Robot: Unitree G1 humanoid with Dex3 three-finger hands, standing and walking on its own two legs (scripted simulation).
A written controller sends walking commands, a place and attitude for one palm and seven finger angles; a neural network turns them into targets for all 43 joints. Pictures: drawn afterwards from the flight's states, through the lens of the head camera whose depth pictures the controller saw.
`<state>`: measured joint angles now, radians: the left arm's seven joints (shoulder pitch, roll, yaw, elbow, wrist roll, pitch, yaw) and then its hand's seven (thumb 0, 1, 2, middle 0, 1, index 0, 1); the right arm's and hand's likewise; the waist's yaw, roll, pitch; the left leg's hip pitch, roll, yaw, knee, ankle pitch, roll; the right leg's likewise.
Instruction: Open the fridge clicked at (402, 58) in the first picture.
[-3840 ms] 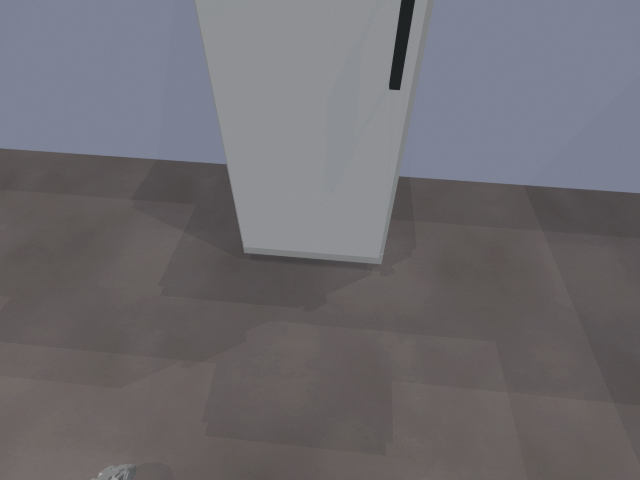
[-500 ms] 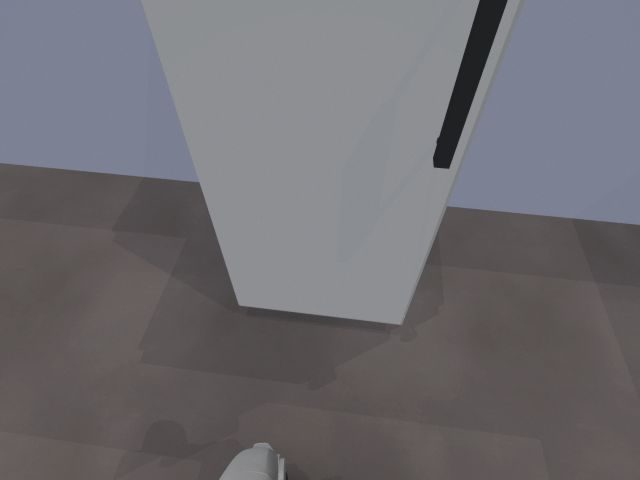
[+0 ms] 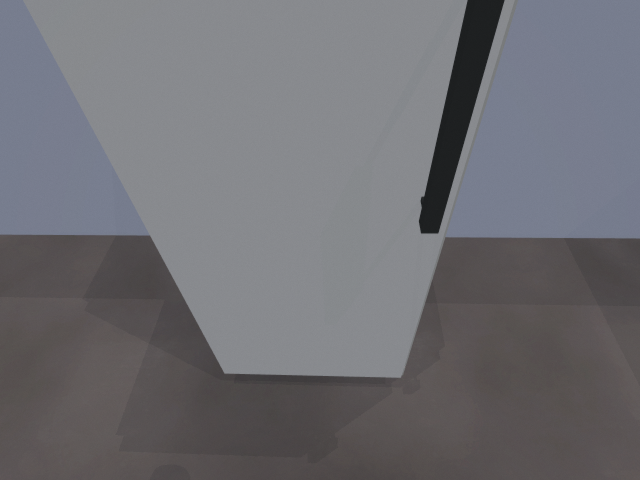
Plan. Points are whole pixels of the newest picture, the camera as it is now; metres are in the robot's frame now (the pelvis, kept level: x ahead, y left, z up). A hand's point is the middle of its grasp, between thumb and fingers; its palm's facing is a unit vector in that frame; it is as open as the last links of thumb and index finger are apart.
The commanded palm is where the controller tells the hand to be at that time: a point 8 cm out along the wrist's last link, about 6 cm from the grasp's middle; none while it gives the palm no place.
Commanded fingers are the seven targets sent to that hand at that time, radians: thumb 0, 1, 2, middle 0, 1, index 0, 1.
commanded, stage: come to a stop and stand still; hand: right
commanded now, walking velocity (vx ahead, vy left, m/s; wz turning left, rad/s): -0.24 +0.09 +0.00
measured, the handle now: (448, 125) +0.49 -0.15 +0.20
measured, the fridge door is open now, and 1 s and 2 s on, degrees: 0 0 0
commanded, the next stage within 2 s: look again from close up in 1.28 s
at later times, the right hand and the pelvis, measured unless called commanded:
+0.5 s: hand out of the picture -0.01 -0.13 -0.15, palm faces +0.06 +0.97 -0.22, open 7.4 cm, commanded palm none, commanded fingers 0.00 -0.90 -0.90 0.20 0.30 0.20 0.30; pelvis -0.04 +0.05 +0.01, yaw +0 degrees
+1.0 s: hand out of the picture -0.06 -0.18 -0.17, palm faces +0.04 +0.98 -0.19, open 7.4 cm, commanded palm none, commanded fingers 0.00 -0.90 -0.90 0.20 0.30 0.20 0.30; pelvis -0.06 +0.00 +0.01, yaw +0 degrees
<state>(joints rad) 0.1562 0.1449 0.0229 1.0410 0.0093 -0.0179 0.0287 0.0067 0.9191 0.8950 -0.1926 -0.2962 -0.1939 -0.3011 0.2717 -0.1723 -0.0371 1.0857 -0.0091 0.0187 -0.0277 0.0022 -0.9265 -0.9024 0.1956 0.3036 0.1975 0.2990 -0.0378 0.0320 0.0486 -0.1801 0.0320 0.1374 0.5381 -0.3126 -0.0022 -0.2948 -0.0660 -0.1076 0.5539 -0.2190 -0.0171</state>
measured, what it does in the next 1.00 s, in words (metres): steps on the spot: left foot, then right foot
